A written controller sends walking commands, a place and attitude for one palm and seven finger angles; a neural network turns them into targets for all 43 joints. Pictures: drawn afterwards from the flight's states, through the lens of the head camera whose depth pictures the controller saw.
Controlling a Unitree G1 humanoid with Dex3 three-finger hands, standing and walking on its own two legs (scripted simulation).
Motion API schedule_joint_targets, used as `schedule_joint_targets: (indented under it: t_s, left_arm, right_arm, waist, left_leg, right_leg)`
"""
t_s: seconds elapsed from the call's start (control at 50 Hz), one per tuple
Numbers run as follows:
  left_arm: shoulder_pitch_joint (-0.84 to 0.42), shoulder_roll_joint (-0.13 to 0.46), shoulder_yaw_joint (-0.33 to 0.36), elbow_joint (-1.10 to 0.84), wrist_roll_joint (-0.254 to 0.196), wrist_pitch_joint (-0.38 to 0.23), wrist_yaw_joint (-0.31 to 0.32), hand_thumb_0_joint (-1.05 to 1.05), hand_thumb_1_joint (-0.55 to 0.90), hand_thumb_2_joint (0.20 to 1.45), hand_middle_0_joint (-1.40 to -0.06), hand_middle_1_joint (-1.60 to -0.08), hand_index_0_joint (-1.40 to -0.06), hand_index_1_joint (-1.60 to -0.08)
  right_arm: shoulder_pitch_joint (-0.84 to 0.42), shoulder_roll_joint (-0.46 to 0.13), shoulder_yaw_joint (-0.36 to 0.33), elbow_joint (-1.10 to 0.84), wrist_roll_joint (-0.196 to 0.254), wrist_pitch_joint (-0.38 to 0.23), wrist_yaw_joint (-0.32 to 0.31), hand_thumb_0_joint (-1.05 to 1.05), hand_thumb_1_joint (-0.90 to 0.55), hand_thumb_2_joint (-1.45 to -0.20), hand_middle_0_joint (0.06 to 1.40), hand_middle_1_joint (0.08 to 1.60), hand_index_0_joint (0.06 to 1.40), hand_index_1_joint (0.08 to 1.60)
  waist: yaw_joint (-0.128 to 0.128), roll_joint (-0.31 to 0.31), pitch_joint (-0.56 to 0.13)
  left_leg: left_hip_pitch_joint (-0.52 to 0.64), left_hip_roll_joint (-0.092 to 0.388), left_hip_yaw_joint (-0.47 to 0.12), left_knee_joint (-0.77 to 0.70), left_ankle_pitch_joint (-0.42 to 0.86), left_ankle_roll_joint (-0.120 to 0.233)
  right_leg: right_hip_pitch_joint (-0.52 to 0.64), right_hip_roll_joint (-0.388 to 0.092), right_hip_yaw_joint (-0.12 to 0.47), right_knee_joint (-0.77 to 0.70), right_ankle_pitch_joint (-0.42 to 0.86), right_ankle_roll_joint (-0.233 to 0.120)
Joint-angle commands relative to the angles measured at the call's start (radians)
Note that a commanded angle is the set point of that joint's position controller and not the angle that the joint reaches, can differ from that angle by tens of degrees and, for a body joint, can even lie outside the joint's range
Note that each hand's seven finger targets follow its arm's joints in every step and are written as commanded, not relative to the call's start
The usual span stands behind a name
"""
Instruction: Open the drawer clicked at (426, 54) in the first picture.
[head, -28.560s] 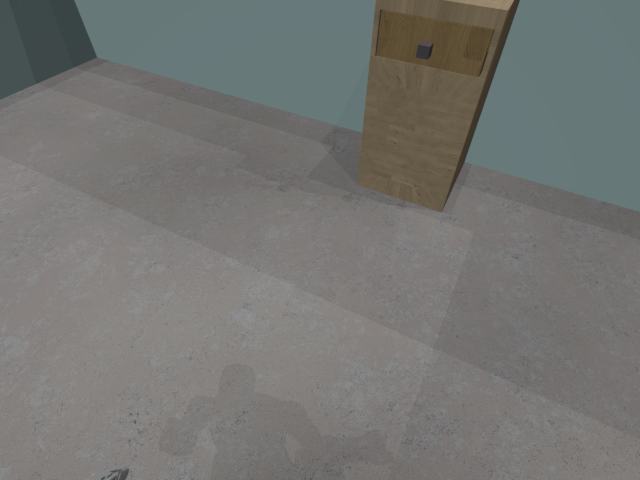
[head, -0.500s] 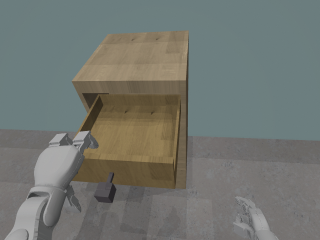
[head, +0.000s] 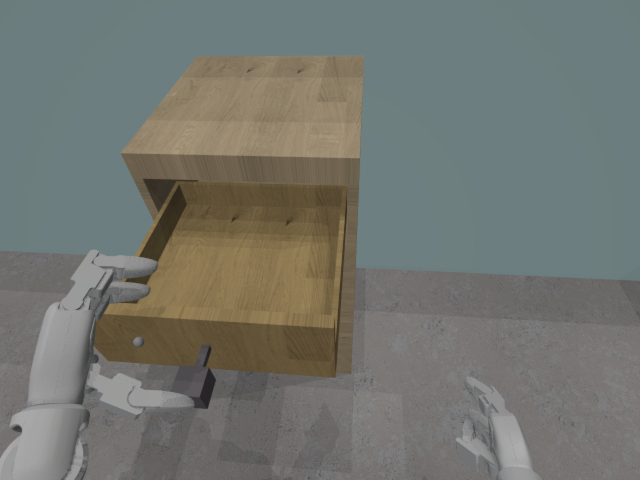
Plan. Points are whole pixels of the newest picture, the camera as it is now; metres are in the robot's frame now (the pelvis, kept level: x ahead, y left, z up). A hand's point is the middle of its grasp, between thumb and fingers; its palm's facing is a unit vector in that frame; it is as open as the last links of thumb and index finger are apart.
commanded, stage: draw the hand back to the body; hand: left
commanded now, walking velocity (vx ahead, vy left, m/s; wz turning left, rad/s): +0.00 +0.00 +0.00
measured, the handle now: (198, 372) +0.25 +0.23 -0.05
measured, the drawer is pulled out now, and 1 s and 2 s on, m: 0.30 0.30 0.30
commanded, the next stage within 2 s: step back with the hand held close in 0.82 s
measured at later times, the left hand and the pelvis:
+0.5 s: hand (109, 326) +0.20 +0.24 +0.15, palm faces +0.38 -0.82 -0.43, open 9.6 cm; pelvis +0.02 +0.00 +0.00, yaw +0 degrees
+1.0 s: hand (93, 329) +0.20 +0.25 +0.16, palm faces +0.41 -0.80 -0.44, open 7.4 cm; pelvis +0.02 +0.01 +0.00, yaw +1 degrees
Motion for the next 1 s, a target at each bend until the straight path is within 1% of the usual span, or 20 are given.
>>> schedule_joint_targets:
  t_s: [0.0,0.04,0.1,0.16,0.3,0.32,0.36,0.44,0.48,0.52,0.6,0.68,0.72,0.8,0.82,0.9,0.92,0.94,0.96,0.98]
  left_arm:
    - [-0.080,0.149,0.158,-0.230,-0.082,-0.092,0.040,0.000,-0.150,0.450,-0.275,-0.975,-0.275,-0.975]
    - [-0.076,0.131,0.146,-0.202,-0.089,-0.092,0.031,0.000,-0.080,0.480,-0.270,-0.930,-0.270,-0.930]
    - [-0.055,0.146,0.162,-0.252,-0.089,-0.105,0.029,0.000,0.025,0.525,-0.262,-0.863,-0.262,-0.863]
    - [0.004,0.151,0.184,-0.258,-0.096,-0.109,0.027,0.000,0.130,0.570,-0.255,-0.795,-0.255,-0.795]
    - [0.042,0.157,0.210,-0.266,-0.098,-0.107,0.025,0.000,0.375,0.675,-0.237,-0.637,-0.237,-0.637]
    - [0.042,0.161,0.215,-0.262,-0.098,-0.103,0.025,0.000,0.410,0.690,-0.235,-0.615,-0.235,-0.615]
    - [0.053,0.165,0.229,-0.251,-0.103,-0.103,0.027,0.000,0.480,0.720,-0.230,-0.570,-0.230,-0.570]
    - [0.053,0.163,0.232,-0.249,-0.106,-0.098,0.027,0.000,0.620,0.780,-0.220,-0.480,-0.220,-0.480]
    - [0.053,0.171,0.244,-0.248,-0.108,-0.095,0.030,0.000,0.690,0.810,-0.215,-0.435,-0.215,-0.435]
    - [0.046,0.164,0.234,-0.251,-0.104,-0.091,0.027,0.000,0.760,0.840,-0.210,-0.390,-0.210,-0.390]
    - [0.032,0.166,0.228,-0.265,-0.104,-0.090,0.031,0.000,0.900,0.900,-0.200,-0.300,-0.200,-0.300]
    - [0.041,0.164,0.231,-0.244,-0.107,-0.082,0.032,0.000,0.900,0.900,-0.200,-0.300,-0.200,-0.300]
    - [0.034,0.170,0.234,-0.249,-0.106,-0.081,0.033,0.000,0.900,0.900,-0.200,-0.300,-0.200,-0.300]
    - [0.031,0.169,0.231,-0.262,-0.107,-0.082,0.033,0.000,0.900,0.900,-0.200,-0.300,-0.200,-0.300]
    - [0.029,0.172,0.232,-0.263,-0.106,-0.080,0.034,0.000,0.900,0.900,-0.200,-0.300,-0.200,-0.300]
    - [0.049,0.166,0.232,-0.265,-0.107,-0.083,0.036,0.000,0.900,0.900,-0.200,-0.300,-0.200,-0.300]
    - [-0.139,0.306,0.389,-0.324,-0.118,-0.147,0.044,0.000,0.900,0.900,-0.200,-0.300,-0.200,-0.300]
    - [-0.018,0.235,0.343,-0.249,-0.100,-0.154,0.043,0.000,0.900,0.900,-0.200,-0.300,-0.200,-0.300]
    - [0.043,0.178,0.290,-0.225,-0.100,-0.152,0.031,0.000,0.900,0.900,-0.200,-0.300,-0.200,-0.300]
    - [0.078,0.165,0.277,-0.220,-0.098,-0.151,0.027,0.000,0.900,0.900,-0.200,-0.300,-0.200,-0.300]
  right_arm:
    - [-0.107,-0.092,-0.039,-0.140,-0.007,-0.097,-0.012,0.000,-0.900,-0.900,0.200,0.300,0.200,0.300]
    - [-0.108,-0.099,-0.043,-0.134,-0.004,-0.101,-0.008,0.000,-0.900,-0.900,0.200,0.300,0.200,0.300]
    - [-0.101,-0.100,-0.049,-0.137,-0.005,-0.116,-0.002,0.000,-0.900,-0.900,0.200,0.300,0.200,0.300]
    - [-0.098,-0.102,-0.060,-0.133,-0.003,-0.119,0.003,0.000,-0.900,-0.900,0.200,0.300,0.200,0.300]
    - [-0.091,-0.101,-0.072,-0.132,0.005,-0.107,0.005,0.000,-0.900,-0.900,0.200,0.300,0.200,0.300]
    - [-0.098,-0.101,-0.073,-0.129,0.006,-0.108,0.004,0.000,-0.900,-0.900,0.200,0.300,0.200,0.300]
    - [-0.095,-0.100,-0.076,-0.131,0.008,-0.101,0.002,0.000,-0.900,-0.900,0.200,0.300,0.200,0.300]
    - [-0.096,-0.096,-0.075,-0.132,0.012,-0.093,0.002,0.000,-0.900,-0.900,0.200,0.300,0.200,0.300]
    - [-0.097,-0.095,-0.075,-0.137,0.013,-0.089,0.001,0.000,-0.900,-0.900,0.200,0.300,0.200,0.300]
    - [-0.101,-0.096,-0.074,-0.137,0.014,-0.088,0.000,0.000,-0.900,-0.900,0.200,0.300,0.200,0.300]
    - [-0.093,-0.096,-0.071,-0.144,0.012,-0.093,0.002,0.000,-0.900,-0.900,0.200,0.300,0.200,0.300]
    - [-0.098,-0.093,-0.069,-0.143,0.012,-0.088,0.001,0.000,-0.900,-0.900,0.200,0.300,0.200,0.300]
    - [-0.103,-0.096,-0.068,-0.140,0.012,-0.089,0.000,0.000,-0.900,-0.900,0.200,0.300,0.200,0.300]
    - [-0.096,-0.094,-0.067,-0.146,0.013,-0.087,0.003,0.000,-0.900,-0.900,0.200,0.300,0.200,0.300]
    - [-0.101,-0.094,-0.066,-0.140,0.013,-0.089,0.002,0.000,-0.900,-0.900,0.200,0.300,0.200,0.300]
    - [-0.098,-0.092,-0.067,-0.147,0.015,-0.090,0.004,0.000,-0.900,-0.900,0.200,0.300,0.200,0.300]
    - [-0.053,-0.104,-0.049,-0.186,0.030,-0.071,0.009,0.000,-0.900,-0.900,0.200,0.300,0.200,0.300]
    - [-0.048,-0.095,-0.062,-0.161,0.011,-0.054,-0.005,0.000,-0.900,-0.900,0.200,0.300,0.200,0.300]
    - [-0.059,-0.115,-0.070,-0.170,0.017,-0.043,-0.001,0.000,-0.900,-0.900,0.200,0.300,0.200,0.300]
    - [-0.063,-0.116,-0.075,-0.182,0.017,-0.036,0.000,0.000,-0.900,-0.900,0.200,0.300,0.200,0.300]
  waist:
    - [-0.013,0.007,-0.084]
    - [-0.020,-0.003,-0.031]
    - [-0.011,0.029,-0.111]
    - [-0.008,-0.012,-0.142]
    - [-0.013,-0.019,-0.148]
    - [-0.014,0.010,-0.136]
    - [-0.013,-0.047,-0.146]
    - [-0.018,-0.012,-0.129]
    - [-0.015,-0.042,-0.130]
    - [-0.018,-0.001,-0.123]
    - [-0.019,-0.004,-0.138]
    - [-0.018,-0.035,-0.129]
    - [-0.017,-0.004,-0.123]
    - [-0.018,-0.018,-0.134]
    - [-0.018,0.017,-0.132]
    - [-0.015,0.005,-0.139]
    - [-0.056,0.063,-0.008]
    - [-0.072,-0.074,-0.019]
    - [-0.082,-0.135,-0.068]
    - [-0.084,-0.128,-0.099]
  left_leg:
    - [-0.028,0.000,0.010,-0.068,0.158,0.031]
    - [-0.052,0.004,0.006,-0.073,0.142,0.029]
    - [-0.026,0.000,0.006,-0.057,0.202,0.031]
    - [-0.029,0.005,0.006,-0.043,0.262,0.031]
    - [-0.024,0.010,0.010,-0.028,0.329,0.028]
    - [-0.025,0.008,0.011,-0.027,0.331,0.025]
    - [-0.029,0.012,0.007,-0.028,0.324,0.027]
    - [-0.032,0.011,0.012,-0.028,0.301,0.025]
    - [-0.039,0.011,0.006,-0.029,0.296,0.028]
    - [-0.032,0.009,0.011,-0.026,0.289,0.026]
    - [-0.032,0.009,0.002,-0.033,0.269,0.027]
    - [-0.043,0.008,-0.002,-0.035,0.254,0.028]
    - [-0.047,0.007,-0.002,-0.031,0.252,0.025]
    - [-0.047,0.008,-0.007,-0.031,0.257,0.027]
    - [-0.044,0.006,-0.005,-0.028,0.253,0.024]
    - [-0.049,0.008,-0.007,-0.031,0.257,0.025]
    - [-0.129,0.012,-0.014,-0.018,0.146,0.034]
    - [-0.130,0.019,-0.052,0.000,0.137,0.039]
    - [-0.104,0.018,-0.035,0.024,0.131,0.046]
    - [-0.099,0.017,-0.032,0.045,0.146,0.048]
  right_leg:
    - [0.030,-0.021,0.005,-0.091,0.082,0.000]
    - [0.012,-0.020,0.003,-0.103,0.063,0.001]
    - [0.049,-0.024,0.005,-0.078,0.129,-0.003]
    - [0.072,-0.025,0.002,-0.061,0.202,-0.001]
    - [0.056,-0.023,-0.004,-0.043,0.258,0.003]
    - [0.047,-0.024,0.000,-0.051,0.262,0.001]
    - [0.052,-0.025,-0.005,-0.044,0.261,0.005]
    - [0.034,-0.027,-0.003,-0.050,0.242,0.005]
    - [0.035,-0.025,-0.007,-0.047,0.237,0.006]
    - [0.022,-0.025,-0.001,-0.057,0.227,0.004]
    - [0.028,-0.027,-0.006,-0.050,0.201,0.005]
    - [0.029,-0.027,-0.008,-0.052,0.196,0.005]
    - [0.025,-0.028,-0.002,-0.057,0.192,0.001]
    - [0.030,-0.029,-0.006,-0.047,0.195,0.003]
    - [0.026,-0.030,-0.002,-0.054,0.190,-0.001]
    - [0.029,-0.031,-0.008,-0.043,0.194,0.002]
    - [-0.085,-0.070,0.077,-0.089,0.209,-0.004]
    - [-0.087,-0.078,0.088,-0.093,0.245,-0.004]
    - [-0.094,-0.095,0.100,-0.090,0.260,-0.001]
    - [-0.089,-0.111,0.111,-0.081,0.284,-0.003]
